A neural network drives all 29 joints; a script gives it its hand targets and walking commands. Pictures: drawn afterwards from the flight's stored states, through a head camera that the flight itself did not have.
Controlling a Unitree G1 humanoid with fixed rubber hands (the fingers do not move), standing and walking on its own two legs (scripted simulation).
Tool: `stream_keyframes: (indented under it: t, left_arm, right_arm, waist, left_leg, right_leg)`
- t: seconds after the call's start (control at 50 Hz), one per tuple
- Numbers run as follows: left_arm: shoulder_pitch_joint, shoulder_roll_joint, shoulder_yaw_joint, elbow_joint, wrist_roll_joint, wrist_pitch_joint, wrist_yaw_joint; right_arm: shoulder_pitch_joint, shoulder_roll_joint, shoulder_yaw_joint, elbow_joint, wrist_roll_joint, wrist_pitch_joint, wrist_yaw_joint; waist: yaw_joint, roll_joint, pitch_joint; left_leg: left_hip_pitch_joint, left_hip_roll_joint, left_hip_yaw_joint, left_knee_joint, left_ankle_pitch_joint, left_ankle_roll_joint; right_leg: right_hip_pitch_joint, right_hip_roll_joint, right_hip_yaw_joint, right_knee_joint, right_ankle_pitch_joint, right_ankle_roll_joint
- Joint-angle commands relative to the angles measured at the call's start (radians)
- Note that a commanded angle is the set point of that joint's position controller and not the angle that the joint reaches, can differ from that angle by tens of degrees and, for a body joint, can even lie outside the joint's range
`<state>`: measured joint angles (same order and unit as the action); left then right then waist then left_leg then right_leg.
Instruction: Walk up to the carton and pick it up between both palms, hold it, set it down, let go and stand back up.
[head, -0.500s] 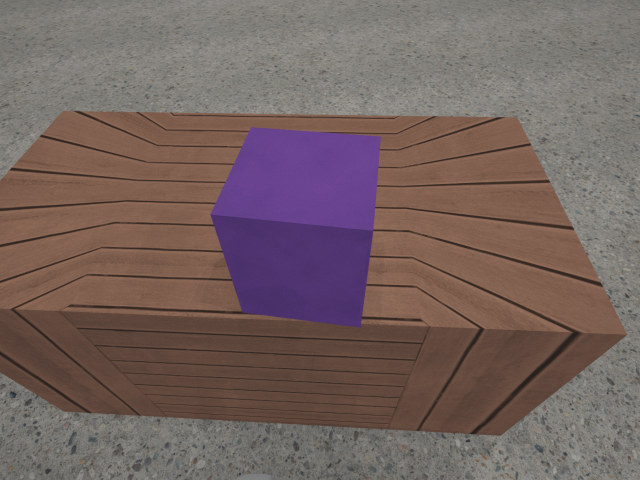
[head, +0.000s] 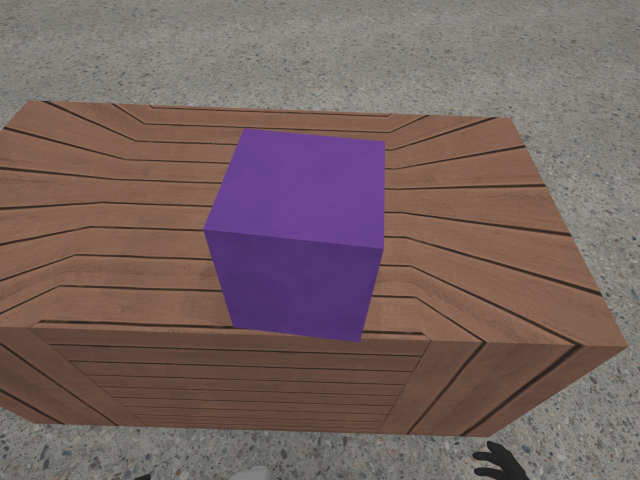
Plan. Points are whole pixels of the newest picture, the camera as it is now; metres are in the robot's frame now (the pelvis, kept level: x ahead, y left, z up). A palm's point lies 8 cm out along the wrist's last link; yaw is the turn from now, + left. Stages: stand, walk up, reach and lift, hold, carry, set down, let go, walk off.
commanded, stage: walk up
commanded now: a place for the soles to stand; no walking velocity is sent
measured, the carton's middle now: (304, 240) +0.45 +0.04 +0.00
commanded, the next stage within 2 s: none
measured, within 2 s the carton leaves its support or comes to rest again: neither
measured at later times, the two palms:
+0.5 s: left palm out of the picture +0.03 +0.24 -0.12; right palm out of the picture +0.01 -0.26 -0.12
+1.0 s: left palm out of the picture +0.04 +0.25 -0.12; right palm out of the picture +0.06 -0.26 -0.12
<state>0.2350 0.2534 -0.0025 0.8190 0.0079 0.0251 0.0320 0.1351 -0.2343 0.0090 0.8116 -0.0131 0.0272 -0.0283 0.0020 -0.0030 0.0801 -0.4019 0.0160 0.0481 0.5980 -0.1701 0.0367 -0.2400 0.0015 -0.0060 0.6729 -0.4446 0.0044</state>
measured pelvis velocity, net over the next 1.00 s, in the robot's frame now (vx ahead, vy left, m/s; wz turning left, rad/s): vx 0.02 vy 0.00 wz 0.02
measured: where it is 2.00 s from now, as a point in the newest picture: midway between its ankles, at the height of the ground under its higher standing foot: outside the picture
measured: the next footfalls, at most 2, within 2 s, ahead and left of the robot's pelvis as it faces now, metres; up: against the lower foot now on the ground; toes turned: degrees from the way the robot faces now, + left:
right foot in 0.02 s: +0.02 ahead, -0.13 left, +0.00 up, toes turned +0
left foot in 1.46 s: +0.08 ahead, +0.22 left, +0.00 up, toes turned -9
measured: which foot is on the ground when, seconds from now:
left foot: down 0.00-1.00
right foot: up 0.00-0.00, down 0.02-1.00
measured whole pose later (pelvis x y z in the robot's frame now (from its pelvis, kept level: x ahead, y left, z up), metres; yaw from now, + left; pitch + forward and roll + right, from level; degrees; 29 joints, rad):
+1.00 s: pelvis +0.02 +0.00 +0.01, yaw +1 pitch -1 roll -1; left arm 0.29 0.25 -0.05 1.01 0.00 -0.01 0.02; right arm 0.21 -0.26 0.05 1.06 0.00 0.00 -0.02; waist -0.01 0.00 0.04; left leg -0.31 0.00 0.03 0.48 -0.14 0.02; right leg -0.11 0.00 -0.02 0.46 -0.33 0.00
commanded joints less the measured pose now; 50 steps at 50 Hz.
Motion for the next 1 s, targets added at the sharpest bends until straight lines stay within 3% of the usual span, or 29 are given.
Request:
stream_keyframes:
  t: [0.0, 0.02, 0.04, 0.06, 0.12, 0.18, 0.22, 0.36, 0.66, 0.98]
  left_arm:
    - [0.14, 0.076, 0.015, -0.017, 0.005, -0.023, -0.003]
    - [0.091, 0.121, 0.021, -0.024, -0.011, -0.026, -0.008]
    - [0.04, 0.144, 0.03, -0.009, -0.026, -0.025, -0.014]
    - [0.004, 0.117, 0.017, -0.007, -0.029, -0.029, -0.018]
    - [0.023, 0.117, 0.012, 0.01, -0.02, -0.045, -0.023]
    - [0.048, 0.114, 0.015, 0.031, -0.019, -0.049, -0.03]
    - [0.06, 0.108, 0.012, 0.045, -0.02, -0.044, -0.028]
    - [0.133, 0.088, -0.007, 0.093, -0.011, -0.046, -0.023]
    - [0.12, 0.109, -0.026, 0.148, -0.013, -0.047, -0.01]
    - [0.111, 0.116, -0.025, 0.172, -0.013, -0.044, -0.007]
  right_arm:
    - [0.04, -0.12, -0.015, -0.013, 0.008, 0.006, 0.017]
    - [0.059, -0.095, -0.007, 0.0, 0.019, 0.01, 0.02]
    - [0.056, -0.084, -0.006, 0.022, 0.007, 0.012, 0.018]
    - [0.058, -0.089, -0.003, 0.038, -0.001, 0.006, 0.022]
    - [0.072, -0.107, 0.0, 0.076, -0.009, -0.022, 0.029]
    - [0.086, -0.124, 0.001, 0.103, -0.003, -0.038, 0.025]
    - [0.097, -0.132, 0.002, 0.12, 0.004, -0.038, 0.022]
    - [0.132, -0.16, 0.007, 0.164, 0.016, -0.039, 0.013]
    - [0.143, -0.149, 0.021, 0.205, 0.012, -0.034, 0.008]
    - [0.099, -0.153, 0.023, 0.228, 0.014, -0.032, 0.005]
  waist:
    - [0.003, 0.055, -0.142]
    - [-0.028, -0.012, -0.07]
    - [-0.047, -0.057, 0.002]
    - [-0.057, -0.06, 0.034]
    - [-0.044, -0.082, 0.029]
    - [-0.032, -0.078, 0.0]
    - [-0.025, -0.054, 0.027]
    - [0.012, 0.061, -0.022]
    - [-0.02, 0.002, -0.036]
    - [-0.011, 0.012, -0.039]
  left_leg:
    - [0.069, 0.148, -0.198, -0.153, -0.106, 0.033]
    - [0.078, 0.062, -0.119, -0.143, -0.249, -0.005]
    - [0.205, 0.031, -0.086, -0.082, -0.209, -0.018]
    - [0.243, 0.036, -0.1, -0.089, -0.142, -0.014]
    - [0.247, 0.053, -0.104, -0.123, -0.011, -0.013]
    - [0.225, 0.052, -0.107, -0.143, -0.073, -0.016]
    - [0.194, 0.055, -0.12, -0.164, -0.107, -0.017]
    - [0.103, 0.113, -0.22, -0.281, -0.176, 0.003]
    - [0.201, 0.098, -0.16, -0.183, 0.067, 0.018]
    - [0.205, 0.095, -0.158, -0.194, 0.079, 0.015]
  right_leg:
    - [0.054, -0.086, 0.132, -0.227, 0.137, -0.052]
    - [-0.093, -0.16, 0.239, -0.329, -0.07, -0.092]
    - [-0.283, -0.199, 0.269, -0.409, -0.223, -0.112]
    - [-0.314, -0.183, 0.239, -0.434, -0.226, -0.089]
    - [-0.239, -0.147, 0.171, -0.407, -0.075, -0.059]
    - [-0.192, -0.136, 0.16, -0.41, -0.122, -0.069]
    - [-0.187, -0.126, 0.15, -0.405, -0.137, -0.068]
    - [-0.017, -0.067, 0.08, -0.275, 0.056, -0.057]
    - [-0.035, -0.107, 0.089, -0.303, 0.2, -0.052]
    - [-0.002, -0.106, 0.079, -0.309, 0.2, -0.051]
